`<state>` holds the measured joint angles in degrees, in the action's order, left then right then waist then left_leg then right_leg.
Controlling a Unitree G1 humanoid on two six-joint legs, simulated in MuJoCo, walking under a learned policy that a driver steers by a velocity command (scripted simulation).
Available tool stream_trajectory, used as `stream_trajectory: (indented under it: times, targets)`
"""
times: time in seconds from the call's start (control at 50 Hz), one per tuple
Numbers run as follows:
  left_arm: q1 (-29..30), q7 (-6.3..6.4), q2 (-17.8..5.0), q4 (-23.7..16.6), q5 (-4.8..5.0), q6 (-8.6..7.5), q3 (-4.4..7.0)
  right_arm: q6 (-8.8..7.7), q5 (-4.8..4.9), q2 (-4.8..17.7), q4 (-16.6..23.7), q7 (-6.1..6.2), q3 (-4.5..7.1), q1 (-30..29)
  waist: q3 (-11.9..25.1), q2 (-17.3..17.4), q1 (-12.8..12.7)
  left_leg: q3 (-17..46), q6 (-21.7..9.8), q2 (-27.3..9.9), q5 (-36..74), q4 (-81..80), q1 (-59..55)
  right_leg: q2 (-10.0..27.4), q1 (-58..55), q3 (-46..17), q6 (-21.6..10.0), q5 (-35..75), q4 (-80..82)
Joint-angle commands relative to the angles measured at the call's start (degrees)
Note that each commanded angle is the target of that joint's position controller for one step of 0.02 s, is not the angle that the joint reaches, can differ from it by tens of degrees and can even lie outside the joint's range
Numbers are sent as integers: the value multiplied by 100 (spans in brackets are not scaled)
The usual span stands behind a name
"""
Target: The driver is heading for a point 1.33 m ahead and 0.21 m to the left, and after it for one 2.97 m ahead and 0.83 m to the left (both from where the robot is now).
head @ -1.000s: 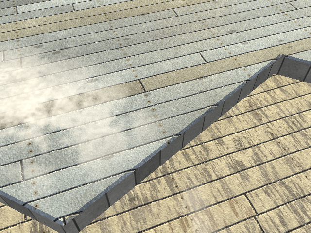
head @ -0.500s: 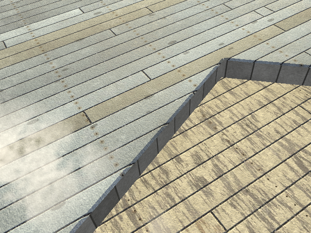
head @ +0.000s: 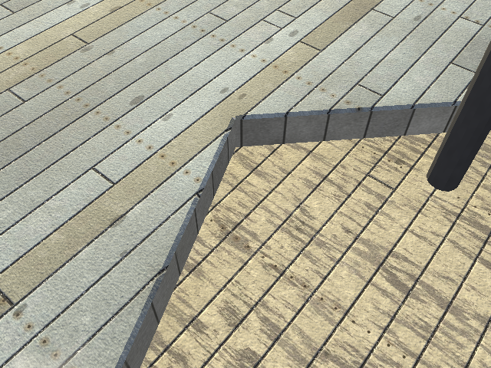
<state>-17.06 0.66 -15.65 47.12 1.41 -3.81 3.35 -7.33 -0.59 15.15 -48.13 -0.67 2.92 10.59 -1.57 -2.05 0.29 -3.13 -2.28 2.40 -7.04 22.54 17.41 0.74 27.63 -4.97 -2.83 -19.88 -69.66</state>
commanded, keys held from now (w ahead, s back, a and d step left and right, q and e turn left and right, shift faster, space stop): w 0.36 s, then w+q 0.64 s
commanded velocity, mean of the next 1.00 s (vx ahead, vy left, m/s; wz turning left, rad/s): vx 0.50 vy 0.00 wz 0.17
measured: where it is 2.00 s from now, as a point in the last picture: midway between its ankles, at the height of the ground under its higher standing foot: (219, 195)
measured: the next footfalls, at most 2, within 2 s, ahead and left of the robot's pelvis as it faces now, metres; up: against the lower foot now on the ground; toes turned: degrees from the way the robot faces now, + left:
right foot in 0.34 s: +0.34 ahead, -0.17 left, +0.00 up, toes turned -5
left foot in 0.88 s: +0.62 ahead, +0.07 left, +0.00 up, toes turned +15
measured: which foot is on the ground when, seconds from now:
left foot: down 0.00-0.36, up 0.38-0.86, down 0.88-1.00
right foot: up 0.00-0.32, down 0.34-0.90, up 0.92-1.00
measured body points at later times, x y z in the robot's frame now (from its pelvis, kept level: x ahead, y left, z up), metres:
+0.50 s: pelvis +0.27 -0.08 +0.00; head +0.29 -0.09 +0.45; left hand +0.39 +0.19 -0.10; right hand +0.33 -0.35 -0.13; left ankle +0.23 +0.09 -0.64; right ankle +0.30 -0.16 -0.74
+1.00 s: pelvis +0.53 -0.01 -0.02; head +0.57 +0.00 +0.43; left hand +0.53 +0.26 -0.15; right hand +0.73 -0.24 -0.13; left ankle +0.59 +0.06 -0.74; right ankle +0.41 -0.20 -0.62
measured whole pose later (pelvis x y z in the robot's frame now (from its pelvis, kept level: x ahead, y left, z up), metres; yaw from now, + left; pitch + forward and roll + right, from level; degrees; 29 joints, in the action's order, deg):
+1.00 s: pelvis +0.53 -0.01 -0.02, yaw +16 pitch +2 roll +0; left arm -15.2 -0.3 -14.8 48.1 -1.9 -4.3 2.7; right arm -2.0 -1.6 15.5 -45.5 -1.3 4.0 10.2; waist -3.7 -0.6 -0.7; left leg -2.2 -6.9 5.3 -9.8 33.3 24.8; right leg 5.0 18.3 0.6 0.3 -20.9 -72.4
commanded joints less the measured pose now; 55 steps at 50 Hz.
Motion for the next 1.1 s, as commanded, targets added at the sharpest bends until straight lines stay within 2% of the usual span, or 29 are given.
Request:
stream_trajectory:
  times: [0.02,0.06,0.1,0.16,0.24,0.28,0.32,0.34,0.36,0.38,0.4,0.42,0.44,0.46,0.5,0.56,0.68,0.78,0.84,0.86,0.88,0.9,0.92,0.94,0.96,0.98,1.0,1.04,1.1]
  targets:
    - [-363,1,-83,-319,-18,15,27,-96,28,457,65,-57,104,164,224,499,-143,1587,-1107,-1545,151,-1515,-586,574,716,-209,-43,320,240]
    - [56,-8,-77,-548,-78,17,-29,-117,84,682,-18,-46,153,221,27,507,-139,1390,-1265,-1677,465,-1695,-559,697,1024,-125,67,639,952]
    - [441,-56,-79,-683,-136,-57,-63,-56,107,821,-86,-14,185,362,52,430,-56,1066,-1168,-1568,685,-1686,-727,728,1081,43,108,1328,1727]
    - [1092,-136,-53,-850,-95,-125,-116,28,164,919,-160,11,177,610,-13,478,185,608,-949,-1357,822,-1583,-691,547,688,356,153,2066,2813]
    - [1731,-220,-214,-1143,-12,-145,-96,141,226,1047,-354,6,176,1047,-119,637,377,696,-805,-1615,519,-1335,-1265,385,589,457,64,1879,3539]
    - [1751,-260,-326,-1229,-18,-168,-59,212,240,1113,-404,15,187,1071,-105,718,278,751,-709,-1768,694,-1053,-1543,276,384,534,-94,1477,3818]
    - [867,-244,-593,-998,-77,-175,110,275,236,1097,-407,34,157,980,378,653,-261,449,-486,-1522,2093,87,-1464,-39,-981,779,-314,1366,4191]
    - [-140,-189,-934,-737,-98,-162,275,271,166,909,-343,53,76,973,1003,437,-688,153,-281,-1213,2113,1389,-827,214,-2415,464,-536,1458,4119]
    - [-975,-118,-1628,-641,-211,-105,436,164,34,378,-105,35,-113,1308,1849,-898,-748,-194,119,-484,136,3750,1357,1751,-4626,-1807,-1296,1367,4222]
    - [-1181,-143,-1442,-573,-145,-93,381,21,126,288,-196,5,-158,1504,2386,-1452,-702,580,132,-114,-2550,4962,2491,2367,-5080,-3664,-1790,780,5116]
    - [-866,-149,-1005,-608,-140,-129,251,-33,311,862,-149,-14,8,1101,1601,-813,-687,886,17,-466,-2293,5452,2985,2195,-4440,-2991,-1486,683,5165]
    - [-441,-149,-755,-673,-121,-149,171,-20,343,876,-64,-2,25,742,1114,-518,-535,807,-49,-720,-1746,5295,2931,1951,-3683,-2080,-1225,949,5230]
    - [-24,-174,-552,-694,-119,-167,104,43,267,776,-72,30,34,582,741,-202,-340,756,-13,-925,-1309,4940,2698,1682,-2950,-1465,-1072,1205,5459]
    - [228,-192,-421,-696,-146,-207,72,142,203,698,-87,56,66,612,490,-268,-151,816,13,-1077,-977,4638,2393,1508,-2410,-1035,-961,1302,5738]
    - [375,-216,-409,-575,-196,-312,103,315,216,459,-138,54,47,792,328,-347,53,878,81,-1091,-627,4490,1984,1383,-1880,-464,-952,1844,6060]
    - [228,-147,-484,-353,-256,-368,151,410,222,378,-36,83,89,597,140,-182,90,1103,129,-966,49,4055,2360,1323,-1930,254,-888,2634,6174]
    - [7,21,-677,-93,-205,-325,196,358,123,178,348,-90,24,-467,-184,12,-263,590,76,-802,1443,2074,2236,1220,-2218,1176,-644,2586,6385]
    - [-309,79,-838,139,-107,-103,264,367,145,174,815,-263,-6,-1104,-370,14,-436,217,-145,-733,602,1513,2639,1590,-3372,1429,-569,3447,5833]
    - [-91,150,-1056,58,-95,28,323,405,183,383,921,-315,119,-748,70,-271,-97,-328,-427,-216,-275,1466,1643,1561,-3532,1670,-370,6120,4759]
    - [-468,74,-809,269,-458,-15,196,470,-336,305,642,-228,92,-34,220,-339,49,-685,-566,190,-502,1068,1029,1338,-3653,1946,-283,6381,3889]
    - [-678,47,-827,328,-397,-30,190,432,-424,444,410,-146,202,773,669,-227,339,-704,-743,486,-331,762,-269,1225,-3102,2003,-190,5964,2602]
    - [-691,40,-761,212,-372,-68,144,426,-448,941,280,-77,379,1543,1224,103,724,518,-1050,-317,-643,709,-1787,1110,-1770,1957,-2,4033,982]
    - [-728,-80,-234,-271,-185,-133,44,495,-316,1758,367,-44,597,1375,1831,1879,351,3999,-2192,-2104,191,111,-3391,-253,704,1635,406,-973,-1417]
    - [-64,-111,-656,-330,-322,-178,96,542,-99,1618,424,-65,577,1533,2053,361,655,4411,-2070,-2119,782,-310,-3506,-98,1263,310,366,-766,-1703]
    - [247,-146,-466,-489,-292,-212,37,560,-50,1502,329,-13,542,1276,1373,261,496,3355,-1877,-1980,974,-259,-2947,213,1464,249,314,-263,-1418]
    - [261,-124,-386,-439,-334,-232,-16,543,-44,1077,290,6,423,1069,675,-63,254,2689,-1547,-1658,1886,-269,-1993,447,1158,298,303,75,-724]
    - [287,-117,-368,-475,-412,-140,-15,534,6,888,299,31,364,841,545,-29,46,2322,-1301,-1366,1834,-413,-1583,554,871,281,344,151,-258]
    - [-13,-124,-412,-434,-501,74,-53,486,18,700,383,22,295,542,576,367,-207,1921,-1242,-1075,2495,-545,-971,583,199,326,494,167,0]
    - [69,-171,-318,-510,-447,157,-98,430,-3,916,343,6,356,693,573,492,-226,1637,-1237,-821,2332,-649,-637,536,91,499,643,242,763]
